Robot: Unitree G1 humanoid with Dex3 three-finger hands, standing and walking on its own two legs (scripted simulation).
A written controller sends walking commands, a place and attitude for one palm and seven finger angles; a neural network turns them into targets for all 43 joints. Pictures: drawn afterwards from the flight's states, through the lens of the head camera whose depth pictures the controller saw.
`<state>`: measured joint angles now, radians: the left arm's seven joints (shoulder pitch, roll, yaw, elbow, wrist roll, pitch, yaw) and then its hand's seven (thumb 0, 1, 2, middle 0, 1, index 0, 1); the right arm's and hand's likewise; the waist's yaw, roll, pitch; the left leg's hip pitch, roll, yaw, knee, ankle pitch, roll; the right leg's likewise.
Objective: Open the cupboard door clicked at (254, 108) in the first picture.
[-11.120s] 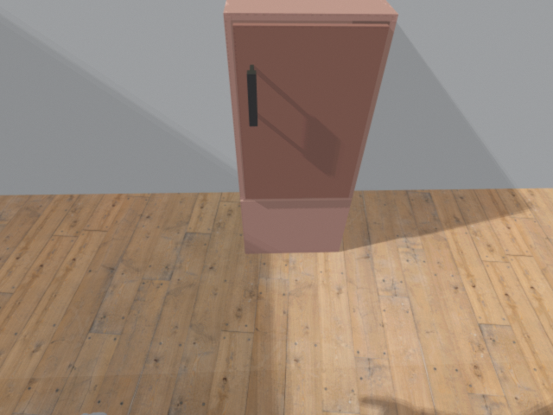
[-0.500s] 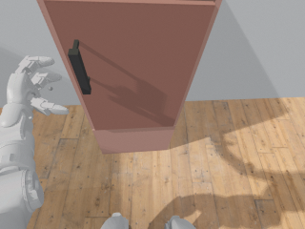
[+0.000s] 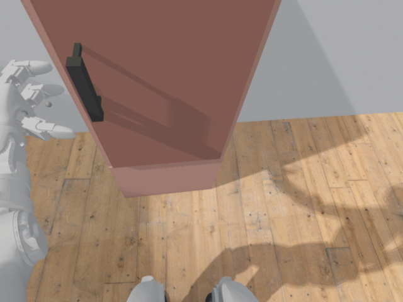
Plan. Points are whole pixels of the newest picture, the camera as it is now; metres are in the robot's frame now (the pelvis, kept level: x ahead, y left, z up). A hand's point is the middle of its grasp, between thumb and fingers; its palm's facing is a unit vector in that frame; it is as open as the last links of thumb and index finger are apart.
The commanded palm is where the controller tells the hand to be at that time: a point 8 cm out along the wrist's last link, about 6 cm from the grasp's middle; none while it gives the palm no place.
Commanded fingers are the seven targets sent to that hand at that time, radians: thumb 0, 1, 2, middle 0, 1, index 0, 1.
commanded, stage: move the hooked fingers beside the handle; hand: left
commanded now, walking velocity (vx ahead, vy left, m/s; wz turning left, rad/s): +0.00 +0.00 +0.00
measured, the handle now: (88, 85) +0.52 +0.20 +0.08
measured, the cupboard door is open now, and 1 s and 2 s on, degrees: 0 0 0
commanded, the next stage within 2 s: slide the fingers in behind the handle in 0.52 s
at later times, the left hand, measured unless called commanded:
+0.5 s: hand (46, 105) +0.47 +0.27 +0.08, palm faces +0.09 -1.00 +0.01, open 14.0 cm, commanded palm +0.44 +0.31 +0.08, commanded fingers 0.00 -0.50 0.30 -0.30 -1.20 -0.30 -1.20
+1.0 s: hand (70, 105) +0.47 +0.23 +0.08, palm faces +0.08 -1.00 +0.00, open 14.0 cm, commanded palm +0.44 +0.27 +0.08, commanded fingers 0.00 -0.50 0.30 -0.30 -1.20 -0.30 -1.20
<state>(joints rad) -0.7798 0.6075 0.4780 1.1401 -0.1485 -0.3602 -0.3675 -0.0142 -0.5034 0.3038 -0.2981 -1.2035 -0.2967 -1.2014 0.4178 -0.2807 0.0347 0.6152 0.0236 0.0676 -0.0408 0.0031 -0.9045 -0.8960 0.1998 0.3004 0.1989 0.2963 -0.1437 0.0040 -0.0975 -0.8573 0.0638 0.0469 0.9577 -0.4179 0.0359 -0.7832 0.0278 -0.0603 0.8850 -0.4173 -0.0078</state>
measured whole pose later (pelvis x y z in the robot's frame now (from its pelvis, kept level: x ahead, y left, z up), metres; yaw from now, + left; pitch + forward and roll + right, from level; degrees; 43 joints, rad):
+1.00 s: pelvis +0.00 +0.00 +0.00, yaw +1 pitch +17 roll -3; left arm -0.77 0.49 0.39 1.10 -0.13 -0.38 -0.25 -0.01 -0.50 0.30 -0.30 -1.20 -0.30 -1.20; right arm 0.38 -0.26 0.04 0.61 0.02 0.07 -0.02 0.00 -0.90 -0.90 0.20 0.30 0.20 0.30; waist -0.13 0.01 -0.11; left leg -0.83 0.05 0.04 0.96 -0.42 0.03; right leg -0.76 0.02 -0.06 0.89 -0.43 -0.01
